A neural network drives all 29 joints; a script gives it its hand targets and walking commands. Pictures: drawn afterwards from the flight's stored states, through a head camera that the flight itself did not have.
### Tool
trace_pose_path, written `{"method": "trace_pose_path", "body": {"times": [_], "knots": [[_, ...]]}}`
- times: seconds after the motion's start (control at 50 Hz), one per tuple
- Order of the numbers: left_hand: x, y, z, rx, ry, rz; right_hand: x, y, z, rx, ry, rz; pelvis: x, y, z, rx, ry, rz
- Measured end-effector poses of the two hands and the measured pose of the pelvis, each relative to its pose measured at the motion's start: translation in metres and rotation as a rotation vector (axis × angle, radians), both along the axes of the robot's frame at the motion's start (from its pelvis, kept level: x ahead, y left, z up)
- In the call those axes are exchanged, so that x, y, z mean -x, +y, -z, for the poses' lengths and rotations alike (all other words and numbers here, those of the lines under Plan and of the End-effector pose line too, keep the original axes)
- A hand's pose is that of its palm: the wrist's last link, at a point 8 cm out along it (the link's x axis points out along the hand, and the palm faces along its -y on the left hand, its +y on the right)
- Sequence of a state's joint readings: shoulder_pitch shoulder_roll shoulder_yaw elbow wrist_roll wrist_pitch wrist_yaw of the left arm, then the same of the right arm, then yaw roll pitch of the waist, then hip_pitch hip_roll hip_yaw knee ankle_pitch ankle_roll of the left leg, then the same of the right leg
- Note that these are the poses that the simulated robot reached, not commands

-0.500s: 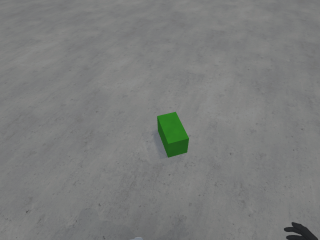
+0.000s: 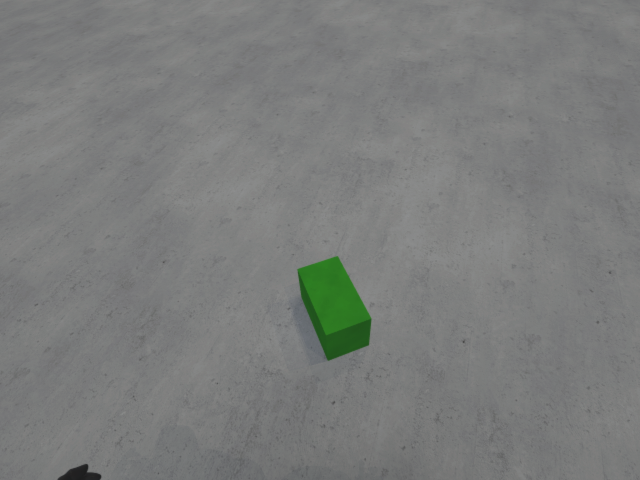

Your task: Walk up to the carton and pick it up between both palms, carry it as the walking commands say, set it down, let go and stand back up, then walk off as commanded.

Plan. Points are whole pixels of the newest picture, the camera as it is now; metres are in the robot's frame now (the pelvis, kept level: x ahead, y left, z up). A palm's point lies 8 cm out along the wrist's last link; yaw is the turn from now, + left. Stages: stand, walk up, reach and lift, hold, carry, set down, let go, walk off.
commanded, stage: walk up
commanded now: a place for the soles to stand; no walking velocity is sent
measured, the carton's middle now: (332, 306) +0.78 -0.01 -0.67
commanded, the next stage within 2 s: none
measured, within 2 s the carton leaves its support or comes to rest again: neither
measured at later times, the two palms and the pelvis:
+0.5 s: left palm (84, 395) +0.27 +0.36 -0.07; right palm (600, 430) +0.20 -0.32 -0.05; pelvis +0.16 +0.04 +0.01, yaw -2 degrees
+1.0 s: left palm (90, 339) +0.38 +0.40 -0.09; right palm (512, 306) +0.38 -0.28 -0.06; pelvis +0.30 +0.07 +0.00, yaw -3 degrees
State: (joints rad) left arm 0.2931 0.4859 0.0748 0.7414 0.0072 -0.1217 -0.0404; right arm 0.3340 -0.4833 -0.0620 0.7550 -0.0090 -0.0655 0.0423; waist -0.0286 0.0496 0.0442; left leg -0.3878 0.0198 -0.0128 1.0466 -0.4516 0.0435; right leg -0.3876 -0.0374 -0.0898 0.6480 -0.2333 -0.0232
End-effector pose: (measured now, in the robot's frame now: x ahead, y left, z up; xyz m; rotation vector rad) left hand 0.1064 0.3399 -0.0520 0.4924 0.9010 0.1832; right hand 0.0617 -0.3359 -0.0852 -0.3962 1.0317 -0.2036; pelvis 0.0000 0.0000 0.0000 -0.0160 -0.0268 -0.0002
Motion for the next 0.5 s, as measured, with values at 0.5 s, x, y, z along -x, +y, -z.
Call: {"method": "trace_pose_path", "body": {"times": [0.5], "knots": [[-0.168, 0.018, 0.018, 0.075, 0.101, 0.055, -0.134, 0.017, -0.035, 0.073, 0.002, 0.066, -0.163, 0.036, -0.011, -0.013, 0.005, 0.040]]}}
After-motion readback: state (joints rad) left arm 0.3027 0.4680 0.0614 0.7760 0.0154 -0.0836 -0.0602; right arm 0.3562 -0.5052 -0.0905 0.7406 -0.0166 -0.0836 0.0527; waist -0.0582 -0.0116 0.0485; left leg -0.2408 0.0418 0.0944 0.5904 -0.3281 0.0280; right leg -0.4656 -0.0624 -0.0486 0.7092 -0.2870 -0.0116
